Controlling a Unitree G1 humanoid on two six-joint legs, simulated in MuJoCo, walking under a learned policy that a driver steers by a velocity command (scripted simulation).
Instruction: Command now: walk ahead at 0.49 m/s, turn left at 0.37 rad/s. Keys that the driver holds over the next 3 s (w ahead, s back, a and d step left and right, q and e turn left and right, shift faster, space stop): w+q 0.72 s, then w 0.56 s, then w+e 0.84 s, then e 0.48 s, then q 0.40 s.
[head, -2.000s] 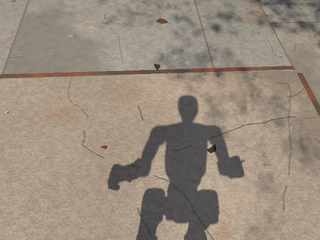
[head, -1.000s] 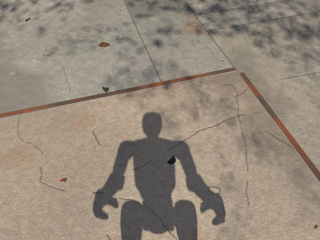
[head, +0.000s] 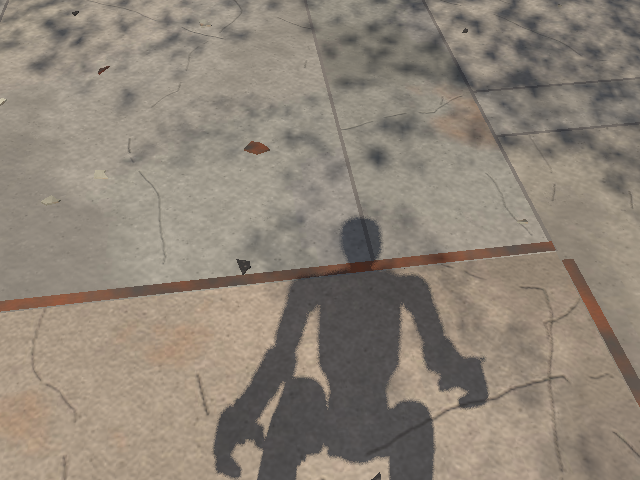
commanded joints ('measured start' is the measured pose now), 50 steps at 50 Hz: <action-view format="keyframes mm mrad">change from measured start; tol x32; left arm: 1 -45 157 25 -60 -8 -14 14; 29 -365 120 10 -317 -16 -14 -6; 50 -16 185 42 -182 -27 -1 -4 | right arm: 1 -86 -21 8 -79 -1 -10 19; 36 334 -2 4 -224 14 11 -10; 50 -49 -28 16 -281 -7 -3 17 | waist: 1 0 -56 79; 13 -175 129 -376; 34 -6 83 -97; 36 -20 -377 -341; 50 3 -111 18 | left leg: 1 62 -11 43 -129 118 2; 10 460 -184 180 -275 -149 140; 13 1130 215 -729 -525 -360 384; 20 531 43 -245 -611 87 296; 32 575 21 -322 -441 -122 171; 38 -92 -130 -108 480 -509 5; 50 84 -31 45 -99 -77 -16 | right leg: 1 -107 -284 54 -130 180 -120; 10 63 -305 -80 506 877 -22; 12 -644 -10 28 1192 -322 82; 13 -755 -59 225 1249 -343 49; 32 -425 -90 200 290 152 77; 34 -185 -114 192 244 124 23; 36 370 -500 833 163 -154 -208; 50 -106 -281 207 -48 222 -139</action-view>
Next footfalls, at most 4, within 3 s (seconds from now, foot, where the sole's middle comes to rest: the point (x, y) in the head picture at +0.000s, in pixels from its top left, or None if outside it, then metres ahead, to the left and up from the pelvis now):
0.20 left None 0.30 0.15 -0.78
0.70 right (342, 432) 0.62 0.02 -0.78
1.20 left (188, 378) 0.73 0.38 -0.78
1.74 right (249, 256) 1.10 0.28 -0.78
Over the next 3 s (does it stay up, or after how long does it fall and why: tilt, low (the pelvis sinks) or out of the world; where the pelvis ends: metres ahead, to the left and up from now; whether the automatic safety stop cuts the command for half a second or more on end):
stays up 1.30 0.39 -0.01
